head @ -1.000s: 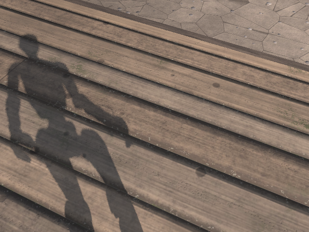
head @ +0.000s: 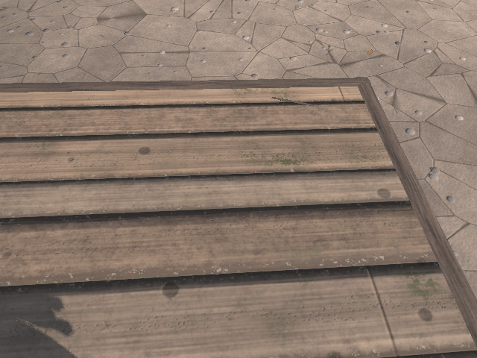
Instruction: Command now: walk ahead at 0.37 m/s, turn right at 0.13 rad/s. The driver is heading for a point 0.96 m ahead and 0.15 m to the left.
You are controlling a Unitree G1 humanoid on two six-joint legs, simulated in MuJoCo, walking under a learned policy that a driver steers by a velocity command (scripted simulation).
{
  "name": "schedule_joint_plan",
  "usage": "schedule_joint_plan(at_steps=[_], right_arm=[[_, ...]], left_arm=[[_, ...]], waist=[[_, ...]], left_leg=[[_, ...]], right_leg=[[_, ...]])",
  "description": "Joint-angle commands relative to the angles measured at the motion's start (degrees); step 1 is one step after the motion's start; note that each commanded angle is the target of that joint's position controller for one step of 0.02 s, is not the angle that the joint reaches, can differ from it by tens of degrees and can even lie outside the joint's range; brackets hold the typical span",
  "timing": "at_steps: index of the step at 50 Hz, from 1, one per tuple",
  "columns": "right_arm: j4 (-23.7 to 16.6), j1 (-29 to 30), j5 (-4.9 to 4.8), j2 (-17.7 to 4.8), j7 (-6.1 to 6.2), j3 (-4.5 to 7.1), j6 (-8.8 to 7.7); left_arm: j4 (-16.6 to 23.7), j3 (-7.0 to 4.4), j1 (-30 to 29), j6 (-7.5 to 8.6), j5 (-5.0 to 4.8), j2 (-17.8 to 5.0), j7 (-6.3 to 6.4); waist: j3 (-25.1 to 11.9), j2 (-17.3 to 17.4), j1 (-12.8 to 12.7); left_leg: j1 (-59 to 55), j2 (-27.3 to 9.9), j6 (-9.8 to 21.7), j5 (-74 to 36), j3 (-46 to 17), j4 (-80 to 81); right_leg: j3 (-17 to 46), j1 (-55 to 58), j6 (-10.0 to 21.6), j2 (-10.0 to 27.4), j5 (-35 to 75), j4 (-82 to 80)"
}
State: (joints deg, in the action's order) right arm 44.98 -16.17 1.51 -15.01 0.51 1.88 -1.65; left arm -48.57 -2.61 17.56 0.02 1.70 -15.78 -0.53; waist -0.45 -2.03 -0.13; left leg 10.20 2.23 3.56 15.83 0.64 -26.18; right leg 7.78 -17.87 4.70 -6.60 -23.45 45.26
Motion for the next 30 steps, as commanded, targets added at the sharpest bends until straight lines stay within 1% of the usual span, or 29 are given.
schedule_joint_plan(at_steps=[1,2,3,5,7,9,12,14,15,16,17,18,19,20,21,22,23,24,25,26,27,29,30], right_arm=[[-1.21,-1.57,-0.77,-8.52,-0.46,2.3,-1.33],[-0.78,-1.99,-0.8,-7.54,-0.47,2.01,-1.81],[0.0,-3.19,-0.75,-6.9,-0.67,1.85,-2.34],[1.89,-6.48,-0.96,-6.44,-1.05,1.87,-2.96],[3.56,-9.53,-1.11,-5.86,-1.2,1.76,-3.1],[4.87,-11.42,-1.03,-5.52,-1.13,1.6,-3.1],[6.42,-13.14,-0.76,-6.1,-0.87,1.56,-3.22],[7.28,-13.61,-0.64,-6.82,-0.63,1.6,-3.22],[7.64,-13.36,-0.63,-7.14,-0.48,1.63,-3.17],[7.87,-12.64,-0.65,-7.43,-0.33,1.64,-3.11],[8.04,-11.75,-0.62,-7.87,-0.2,1.68,-3.06],[8.31,-11.26,-0.62,-8.3,-0.16,1.76,-2.87],[8.36,-10.64,-0.91,-8.23,-0.17,1.62,-2.67],[6.73,-10.77,-1.15,-6.12,-0.34,0.86,-2.71],[5.35,-17.12,-2.58,0.68,-0.83,-0.41,-2.55],[6.07,-12.17,-0.97,-7.0,-0.24,1.49,-2.24],[4.67,-8.23,-1.14,-6.64,-0.61,1.74,-2.59],[4.62,-6.56,-1.15,-5.32,-0.91,1.31,-2.93],[4.99,-6.21,-0.58,-4.67,-1.18,1.34,-2.5],[5.51,-7.51,0.21,-3.87,-1.56,1.11,-1.76],[5.81,-7.82,0.41,-3.07,-1.94,1.03,-1.16],[5.59,-6.33,0.51,-2.44,-2.52,1.02,-0.27],[5.07,-4.21,0.44,-2.38,-2.72,1.03,0.03]], left_arm=[[3.92,-1.64,-3.28,2.13,0.46,-7.23,-1.33],[3.24,-1.54,-3.35,2.05,0.97,-6.7,-1.85],[3.21,-1.23,-4.31,2.0,1.14,-5.75,-2.15],[4.01,-0.71,-7.58,1.85,1.0,-4.27,-2.43],[5.13,-0.32,-11.74,1.71,0.92,-3.53,-2.46],[6.5,0.23,-16.11,1.73,0.89,-2.57,-2.58],[8.13,1.09,-21.37,1.95,0.46,-1.33,-2.91],[8.66,1.2,-22.69,2.04,0.26,-1.71,-2.8],[8.63,1.13,-22.32,2.1,0.22,-2.1,-2.59],[8.26,0.96,-20.84,2.2,0.21,-2.6,-2.28],[7.23,0.56,-17.54,2.35,0.21,-3.45,-1.8],[5.16,-0.08,-11.22,2.66,0.17,-4.68,-1.23],[2.1,-0.86,-1.94,3.25,0.53,-6.18,-0.54],[0.43,-2.02,7.51,3.66,1.84,-10.25,0.37],[-0.2,-3.18,9.41,3.35,2.21,-15.05,0.6],[-0.1,-2.63,6.16,3.06,-0.14,-11.35,0.17],[0.21,-1.84,0.37,3.15,-0.62,-8.58,0.13],[0.3,-1.18,-2.42,3.67,-0.44,-5.74,-0.07],[-0.06,-0.8,-3.43,4.17,-0.49,-4.49,0.06],[-0.84,-0.4,-3.72,4.52,-0.67,-3.27,0.19],[-1.47,-0.27,-2.93,5.01,-0.72,-2.98,0.18],[-2.88,-0.43,-0.93,5.88,-1.12,-3.63,0.19],[-3.36,-0.57,-0.15,6.13,-1.09,-4.12,0.25]], waist=[[9.06,7.88,-0.3],[7.88,8.55,-0.11],[6.79,8.3,0.31],[6.37,7.63,1.22],[6.62,7.45,2.5],[6.88,7.56,3.55],[7.15,8.12,4.64],[7.24,8.48,4.36],[7.12,8.61,3.72],[6.51,8.68,2.51],[4.68,8.84,0.56],[1.0,8.51,-2.29],[-4.16,6.95,-6.43],[-11.23,1.81,-9.58],[-18.06,-13.15,-5.49],[-13.38,-3.26,-6.05],[-4.95,-2.41,-3.32],[-1.28,-0.69,-2.02],[0.57,-1.11,-0.46],[1.08,-1.9,1.12],[0.94,-2.07,1.65],[2.01,-1.32,2.27],[3.06,-1.16,2.0]], left_leg=[[-8.5,-17.14,6.12,20.41,-24.78,21.12],[-8.71,-15.16,5.79,13.7,-20.64,21.2],[-9.19,-13.85,5.83,7.44,-17.58,21.0],[-10.86,-13.07,6.51,-2.02,-14.01,20.68],[-12.43,-12.6,7.02,-9.72,-11.59,20.3],[-12.55,-11.95,7.04,-16.53,-9.37,19.66],[-11.51,-11.86,6.81,-24.25,-6.88,18.5],[-11.9,-13.22,6.64,-28.6,-6.57,17.57],[-12.42,-14.08,6.39,-31.75,-6.43,16.66],[-12.86,-14.71,5.88,-37.23,-5.96,14.68],[-13.24,-14.81,5.04,-46.35,-5.13,10.54],[-13.45,-14.22,4.2,-53.64,-4.11,3.07],[-9.33,-12.21,3.05,-51.94,-1.95,-7.92],[1.65,-9.78,2.31,-33.01,-0.28,-24.04],[20.59,0.71,0.14,11.76,1.56,-44.28],[24.64,-0.83,1.52,11.41,-5.35,-48.02],[25.68,-3.55,2.0,5.62,-5.16,-46.74],[23.84,-5.42,1.94,2.27,-4.54,-43.87],[21.84,-6.69,1.57,1.12,-3.99,-41.49],[19.27,-7.45,0.85,0.51,-3.6,-39.7],[18.01,-7.49,0.31,0.13,-3.12,-38.74],[20.02,-7.78,-0.6,-1.2,-2.17,-37.21],[22.18,-8.05,-0.95,-2.99,-2.21,-36.24]], right_leg=[[-0.78,-22.51,-0.99,5.39,4.96,9.76],[-3.04,-21.77,-1.72,6.13,7.88,11.2],[-4.2,-21.64,-2.24,6.83,10.16,12.12],[-6.38,-24.04,-3.18,8.28,13.01,12.14],[-8.33,-26.28,-4.12,9.16,14.53,9.54],[-10.1,-25.92,-4.79,9.23,16.0,4.55],[-12.17,-21.03,-4.43,8.3,18.01,-4.66],[-12.9,-17.17,-3.05,7.5,17.67,-9.15],[-12.97,-15.03,-2.05,7.09,17.18,-10.68],[-13.05,-11.87,-0.91,6.32,16.15,-12.01],[-13.21,-6.71,0.24,4.84,14.59,-13.23],[-13.44,0.85,1.6,3.13,13.88,-15.2],[-12.9,13.21,3.2,3.25,15.69,-18.23],[-0.18,27.55,5.71,15.2,5.2,-19.88],[29.23,39.54,12.78,31.54,-1.18,-25.94],[31.7,33.46,11.57,28.89,-1.92,-29.55],[21.35,25.38,10.25,26.48,2.22,-30.5],[15.06,18.9,9.25,23.77,10.15,-32.35],[10.24,14.88,7.9,21.13,14.51,-33.42],[6.72,11.72,6.97,19.18,17.58,-34.68],[5.0,10.57,7.01,18.57,20.31,-35.52],[1.8,10.15,7.38,18.08,23.02,-37.53],[0.17,10.12,7.21,18.01,22.57,-38.82]])
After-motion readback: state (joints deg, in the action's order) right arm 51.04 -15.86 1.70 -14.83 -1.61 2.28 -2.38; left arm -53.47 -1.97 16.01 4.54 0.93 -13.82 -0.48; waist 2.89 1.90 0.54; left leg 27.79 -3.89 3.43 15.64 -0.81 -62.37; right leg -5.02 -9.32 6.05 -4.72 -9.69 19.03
